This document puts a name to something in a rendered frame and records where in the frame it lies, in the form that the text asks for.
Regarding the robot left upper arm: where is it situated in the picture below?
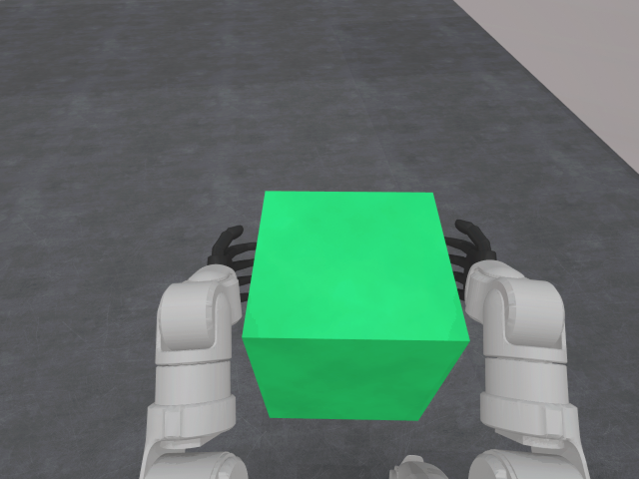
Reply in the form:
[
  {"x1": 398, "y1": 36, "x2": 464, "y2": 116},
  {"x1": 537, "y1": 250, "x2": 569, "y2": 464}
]
[{"x1": 145, "y1": 452, "x2": 249, "y2": 479}]

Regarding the right robot shin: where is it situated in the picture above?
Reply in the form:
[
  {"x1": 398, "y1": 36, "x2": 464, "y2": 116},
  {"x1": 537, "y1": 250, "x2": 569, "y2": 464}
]
[{"x1": 401, "y1": 455, "x2": 423, "y2": 464}]

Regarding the robot left hand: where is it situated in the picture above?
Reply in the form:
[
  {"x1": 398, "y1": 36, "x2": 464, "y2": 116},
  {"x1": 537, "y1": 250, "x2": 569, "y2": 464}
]
[{"x1": 207, "y1": 226, "x2": 257, "y2": 302}]

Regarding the right robot forearm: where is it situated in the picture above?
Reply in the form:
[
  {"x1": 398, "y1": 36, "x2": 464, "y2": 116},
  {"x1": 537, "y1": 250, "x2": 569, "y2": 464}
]
[{"x1": 464, "y1": 259, "x2": 590, "y2": 479}]

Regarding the carton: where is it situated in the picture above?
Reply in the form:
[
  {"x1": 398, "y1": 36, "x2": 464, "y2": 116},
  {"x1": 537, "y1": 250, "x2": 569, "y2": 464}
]
[{"x1": 242, "y1": 191, "x2": 470, "y2": 421}]

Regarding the robot right upper arm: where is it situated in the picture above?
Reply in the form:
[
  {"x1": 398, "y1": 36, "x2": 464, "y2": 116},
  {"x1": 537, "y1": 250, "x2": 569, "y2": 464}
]
[{"x1": 468, "y1": 449, "x2": 584, "y2": 479}]

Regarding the robot right hand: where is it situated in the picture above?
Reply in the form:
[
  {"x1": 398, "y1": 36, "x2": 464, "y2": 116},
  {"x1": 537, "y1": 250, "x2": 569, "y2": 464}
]
[{"x1": 444, "y1": 220, "x2": 497, "y2": 301}]

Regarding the left robot forearm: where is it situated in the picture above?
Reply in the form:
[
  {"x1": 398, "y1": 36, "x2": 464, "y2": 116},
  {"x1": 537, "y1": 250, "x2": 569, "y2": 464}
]
[{"x1": 139, "y1": 264, "x2": 242, "y2": 479}]

